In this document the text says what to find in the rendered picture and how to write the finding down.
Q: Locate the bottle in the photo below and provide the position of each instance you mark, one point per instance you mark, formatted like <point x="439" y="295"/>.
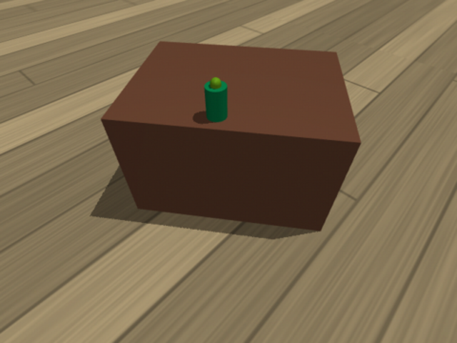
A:
<point x="216" y="100"/>

